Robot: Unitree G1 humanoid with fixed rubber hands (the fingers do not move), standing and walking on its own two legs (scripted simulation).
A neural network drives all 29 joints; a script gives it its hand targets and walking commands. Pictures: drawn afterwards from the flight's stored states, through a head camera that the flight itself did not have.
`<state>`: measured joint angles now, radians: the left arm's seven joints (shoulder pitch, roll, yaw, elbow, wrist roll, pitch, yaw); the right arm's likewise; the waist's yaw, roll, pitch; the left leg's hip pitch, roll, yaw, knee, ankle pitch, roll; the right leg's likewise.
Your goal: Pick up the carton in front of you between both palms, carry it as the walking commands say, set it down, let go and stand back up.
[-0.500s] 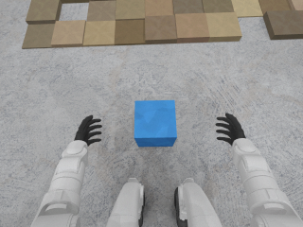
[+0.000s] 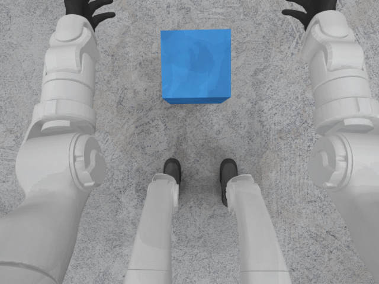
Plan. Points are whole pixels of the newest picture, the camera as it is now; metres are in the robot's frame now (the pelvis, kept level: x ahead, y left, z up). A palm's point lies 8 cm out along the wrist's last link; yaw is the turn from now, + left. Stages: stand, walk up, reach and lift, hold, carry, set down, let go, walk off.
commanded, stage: reach and lift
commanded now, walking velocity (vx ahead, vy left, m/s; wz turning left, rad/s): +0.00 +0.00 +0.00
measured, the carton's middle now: (195, 72) +0.55 +0.02 -0.53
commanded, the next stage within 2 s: none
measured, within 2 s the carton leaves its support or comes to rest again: leaves its support in 1.84 s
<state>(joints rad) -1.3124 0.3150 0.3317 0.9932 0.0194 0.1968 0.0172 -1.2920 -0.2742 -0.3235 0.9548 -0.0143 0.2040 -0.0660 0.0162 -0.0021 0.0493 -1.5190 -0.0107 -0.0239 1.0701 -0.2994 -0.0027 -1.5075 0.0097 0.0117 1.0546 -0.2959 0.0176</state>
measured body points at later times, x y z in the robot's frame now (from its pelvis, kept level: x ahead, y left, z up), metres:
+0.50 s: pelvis +0.00 +0.00 -0.14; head +0.37 +0.01 +0.12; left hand +0.55 +0.21 -0.31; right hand +0.56 -0.18 -0.31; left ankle +0.08 +0.12 -0.62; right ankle +0.08 -0.13 -0.62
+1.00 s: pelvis -0.03 +0.00 -0.28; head +0.36 +0.01 -0.07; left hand +0.55 +0.20 -0.47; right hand +0.56 -0.17 -0.47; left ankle +0.07 +0.12 -0.62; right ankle +0.07 -0.13 -0.62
